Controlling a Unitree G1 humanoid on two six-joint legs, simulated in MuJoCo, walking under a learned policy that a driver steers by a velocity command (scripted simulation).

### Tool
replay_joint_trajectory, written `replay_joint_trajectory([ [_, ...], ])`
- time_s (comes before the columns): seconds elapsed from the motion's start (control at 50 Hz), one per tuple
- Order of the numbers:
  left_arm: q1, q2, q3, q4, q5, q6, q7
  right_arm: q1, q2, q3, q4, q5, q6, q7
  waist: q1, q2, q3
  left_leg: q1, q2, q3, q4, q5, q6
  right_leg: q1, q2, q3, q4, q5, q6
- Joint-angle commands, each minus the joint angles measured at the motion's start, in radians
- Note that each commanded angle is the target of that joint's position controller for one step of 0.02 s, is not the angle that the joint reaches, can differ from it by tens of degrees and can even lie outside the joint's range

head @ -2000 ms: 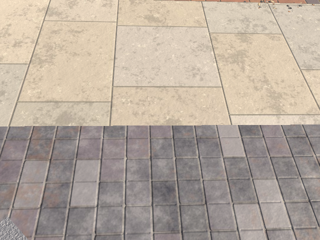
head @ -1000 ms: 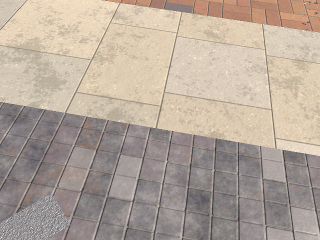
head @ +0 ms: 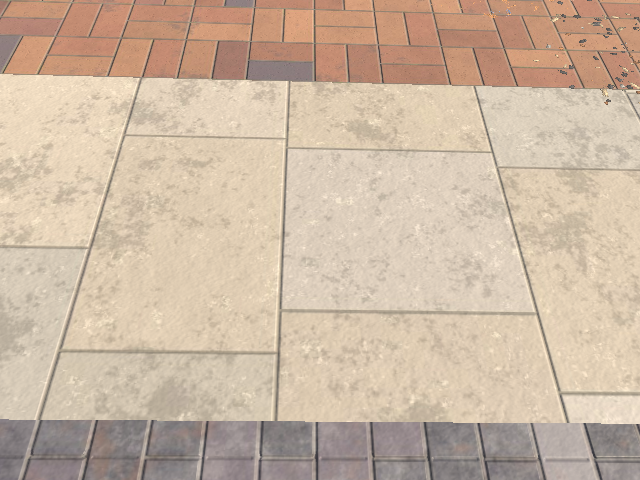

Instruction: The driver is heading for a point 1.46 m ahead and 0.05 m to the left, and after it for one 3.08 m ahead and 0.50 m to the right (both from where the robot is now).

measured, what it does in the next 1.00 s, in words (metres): walks ahead: right foot, then left foot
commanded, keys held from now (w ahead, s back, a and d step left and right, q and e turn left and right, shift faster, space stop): w+e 0.02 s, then e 0.24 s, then no key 0.08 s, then q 0.66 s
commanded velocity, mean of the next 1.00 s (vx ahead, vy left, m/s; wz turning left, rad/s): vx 0.13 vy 0.00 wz -0.02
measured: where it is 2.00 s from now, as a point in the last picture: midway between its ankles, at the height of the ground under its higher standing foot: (295, 454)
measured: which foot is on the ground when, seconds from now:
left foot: down 0.00-0.28, up 0.30-0.78, down 0.80-1.00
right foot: up 0.00-0.28, down 0.30-0.80, up 0.82-1.00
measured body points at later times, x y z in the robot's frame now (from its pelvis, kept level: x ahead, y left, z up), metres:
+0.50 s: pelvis +0.17 -0.04 -0.01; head +0.20 -0.06 +0.44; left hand +0.35 +0.17 -0.12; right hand +0.19 -0.29 -0.15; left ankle +0.18 +0.11 -0.68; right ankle +0.23 -0.10 -0.74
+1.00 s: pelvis +0.17 +0.00 +0.00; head +0.20 +0.03 +0.45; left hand +0.26 +0.28 -0.13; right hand +0.26 -0.27 -0.11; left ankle +0.15 +0.08 -0.74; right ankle +0.18 -0.13 -0.67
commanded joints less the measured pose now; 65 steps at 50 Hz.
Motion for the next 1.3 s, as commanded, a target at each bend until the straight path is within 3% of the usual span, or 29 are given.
replay_joint_trajectory([
  [0.02,0.000,0.020,0.001,-0.066,0.007,0.012,-0.021,0.060,-0.096,-0.027,-0.022,0.013,-0.031,0.002,-0.003,0.128,-0.020,0.116,0.291,-0.209,-0.230,0.214,0.103,-0.164,-0.062,0.034,0.011,0.081,0.013],
  [0.08,-0.088,0.004,-0.009,-0.104,0.006,0.011,-0.028,0.070,-0.090,-0.026,-0.003,0.014,-0.026,-0.001,0.002,0.116,0.013,0.114,0.266,-0.065,-0.193,0.555,0.100,-0.185,-0.051,-0.012,-0.117,0.164,0.038],
  [0.14,-0.177,-0.032,-0.032,-0.136,0.000,0.002,-0.039,0.071,-0.103,-0.028,0.010,0.018,-0.015,-0.005,-0.017,0.142,0.009,0.081,0.219,0.057,-0.149,0.641,0.069,-0.060,-0.025,-0.090,-0.355,0.293,0.031],
  [0.18,-0.210,-0.027,-0.035,-0.152,0.004,0.002,-0.043,0.099,-0.124,-0.033,0.024,0.021,-0.006,-0.010,-0.033,0.149,-0.005,0.123,0.230,0.076,-0.103,0.683,0.057,-0.009,-0.004,-0.126,-0.445,0.302,0.016],
  [0.24,-0.163,0.014,-0.023,-0.155,0.018,-0.001,-0.035,0.110,-0.157,-0.046,0.033,0.025,0.015,-0.025,-0.014,0.163,-0.051,0.201,0.259,0.083,0.059,0.834,0.042,0.074,0.040,-0.141,-0.515,0.186,-0.032],
  [0.28,0.001,0.047,-0.004,-0.107,0.035,-0.021,-0.017,0.106,-0.167,-0.048,0.030,0.031,0.033,-0.030,0.054,0.111,-0.146,0.167,0.233,0.095,0.358,0.724,0.016,0.273,0.083,-0.118,-0.660,0.251,-0.078],
  [0.3,0.080,0.118,0.016,-0.094,0.041,-0.033,0.001,0.149,-0.150,-0.044,0.015,0.029,0.034,-0.026,0.083,-0.002,-0.224,-0.014,0.185,0.104,0.619,0.346,-0.022,0.489,-0.069,0.047,-0.670,0.596,-0.123],
  [0.32,0.052,0.224,0.039,-0.119,0.017,-0.026,0.013,0.269,-0.037,-0.018,-0.026,0.036,0.044,-0.016,-0.010,-0.186,-0.356,-0.333,0.020,0.056,0.963,-0.532,-0.068,0.772,-0.417,0.440,-0.554,1.262,-0.316],
  [0.34,0.115,0.188,0.042,-0.131,-0.040,-0.006,0.026,0.222,-0.112,-0.031,-0.007,0.007,0.066,-0.020,0.075,-0.027,-0.466,-0.331,0.033,-0.104,1.016,-0.448,-0.074,0.724,-0.410,0.447,-0.618,1.148,-0.366],
  [0.36,0.017,0.119,0.019,-0.135,-0.039,0.001,0.039,0.162,-0.095,-0.027,-0.011,0.020,0.074,-0.019,0.042,-0.009,-0.328,-0.354,0.069,-0.119,0.996,-0.365,-0.075,0.595,-0.372,0.351,-0.683,0.962,-0.343],
  [0.38,-0.058,0.031,-0.011,-0.135,-0.037,0.004,0.045,0.116,-0.082,-0.020,-0.007,0.017,0.075,-0.019,0.014,0.026,-0.204,-0.336,0.100,-0.121,0.889,-0.310,-0.074,0.450,-0.312,0.270,-0.749,0.815,-0.283],
  [0.42,-0.117,-0.027,-0.039,-0.117,-0.027,-0.003,0.054,0.145,-0.072,-0.018,0.024,-0.001,0.101,-0.013,-0.041,0.000,-0.122,-0.190,0.108,-0.119,0.753,-0.234,-0.078,0.269,-0.226,0.147,-0.820,0.734,-0.202],
  [0.48,-0.115,-0.009,-0.045,-0.080,0.001,-0.028,0.050,0.203,-0.042,-0.016,0.070,0.014,0.129,-0.005,-0.064,-0.008,-0.134,-0.052,0.065,-0.128,0.622,-0.199,-0.073,0.188,-0.202,0.052,-0.851,0.684,-0.161],
  [0.62,-0.094,0.052,-0.018,-0.056,-0.007,0.005,0.065,0.052,-0.065,-0.034,0.030,0.008,0.146,-0.003,-0.011,-0.056,-0.066,-0.153,0.052,-0.096,0.474,-0.236,-0.062,0.245,-0.243,0.087,-0.898,0.118,-0.171],
  [0.72,-0.079,0.060,-0.005,-0.043,-0.005,0.021,0.079,0.053,-0.040,-0.032,0.014,0.014,0.137,-0.001,-0.003,-0.048,-0.076,-0.127,0.039,-0.059,0.376,-0.291,-0.039,0.295,-0.283,0.078,-0.848,0.160,-0.189],
  [0.78,-0.098,0.084,0.007,-0.037,-0.014,0.033,0.083,0.120,-0.034,-0.032,0.021,0.017,0.126,0.006,-0.047,-0.042,-0.087,0.017,0.016,-0.036,0.122,-0.166,0.003,0.250,-0.265,0.008,-0.759,0.205,-0.123],
  [0.8,-0.077,0.081,0.011,-0.030,-0.012,0.037,0.081,0.124,-0.067,-0.037,0.016,0.011,0.119,0.007,-0.048,0.022,-0.056,0.054,0.047,-0.123,-0.032,-0.095,0.027,0.192,-0.233,-0.040,-0.678,0.158,-0.058],
  [0.82,-0.049,0.023,0.002,-0.049,-0.007,0.041,0.071,0.120,-0.153,-0.055,-0.004,-0.004,0.110,0.002,-0.021,0.239,-0.054,0.124,0.269,-0.439,-0.165,-0.043,0.079,0.035,-0.125,-0.150,-0.439,-0.057,0.026],
  [0.84,-0.155,0.013,-0.005,-0.101,-0.018,0.046,0.085,0.132,-0.254,-0.084,-0.007,0.001,0.113,-0.003,-0.068,0.343,0.053,0.014,0.427,-0.649,-0.176,0.240,0.213,-0.118,0.045,-0.133,-0.304,-0.281,0.067],
  [0.86,-0.172,0.023,-0.004,-0.101,-0.009,0.054,0.083,0.153,-0.214,-0.080,0.004,-0.001,0.111,-0.013,-0.054,0.194,0.051,0.013,0.384,-0.557,-0.138,0.364,0.245,-0.094,0.008,-0.033,-0.146,-0.244,0.074],
  [0.9,-0.118,0.035,0.002,-0.072,-0.020,0.051,0.071,0.033,-0.167,-0.069,-0.020,0.013,0.116,-0.018,0.012,0.121,0.028,0.041,0.253,-0.410,-0.099,0.367,0.184,-0.102,0.005,0.000,-0.098,-0.114,0.076],
  [0.94,-0.089,0.058,0.010,-0.057,0.000,0.048,0.060,0.002,-0.143,-0.065,-0.043,0.023,0.113,-0.014,0.010,0.139,-0.042,0.125,0.206,-0.368,-0.058,0.522,0.172,-0.104,0.014,-0.008,-0.047,-0.067,0.087],
  [1.0,-0.115,0.043,0.004,-0.078,-0.013,0.050,0.058,0.062,-0.153,-0.072,-0.033,0.028,0.108,-0.009,-0.018,0.126,-0.075,0.204,0.201,-0.384,-0.031,0.560,0.176,-0.126,0.009,-0.002,-0.077,-0.058,0.106],
  [1.08,-0.198,0.058,0.001,-0.112,0.000,0.045,0.042,0.135,-0.164,-0.082,-0.019,0.014,0.111,-0.008,-0.082,0.183,-0.038,0.214,0.190,-0.528,-0.149,-0.171,0.203,-0.161,0.000,0.005,-0.242,-0.064,0.109],
  [1.16,-0.238,0.051,-0.007,-0.136,-0.004,0.013,0.033,0.130,-0.198,-0.093,-0.024,0.002,0.097,0.002,-0.090,0.173,-0.004,0.145,0.181,-0.595,-0.151,-0.265,0.217,-0.086,0.017,0.010,-0.391,-0.087,0.096],
  [1.22,-0.200,0.055,-0.011,-0.143,-0.016,-0.011,0.036,0.084,-0.210,-0.099,-0.041,0.000,0.085,0.015,-0.056,0.174,-0.012,0.036,0.160,-0.630,-0.121,-0.261,0.199,0.076,0.045,0.010,-0.500,-0.100,0.068],
  [1.26,-0.059,0.040,-0.013,-0.108,-0.025,-0.028,0.050,-0.014,-0.200,-0.098,-0.066,0.008,0.083,0.018,0.050,0.138,-0.011,-0.167,0.088,-0.594,-0.046,-0.289,0.134,0.377,0.060,-0.007,-0.707,0.028,0.048],
  [1.28,0.034,0.079,-0.002,-0.081,-0.016,-0.039,0.063,-0.025,-0.154,-0.087,-0.073,0.012,0.074,0.014,0.092,0.065,-0.035,-0.305,0.024,-0.522,0.068,-0.352,0.084,0.565,-0.005,0.045,-0.757,0.026,0.037],
  [1.3,0.131,0.186,0.017,-0.078,0.008,-0.048,0.075,-0.020,-0.051,-0.057,-0.103,0.025,0.062,0.015,0.118,-0.166,-0.105,-0.434,-0.099,-0.336,0.368,-0.420,0.027,0.685,-0.279,0.394,-0.919,-0.315,-0.023],
])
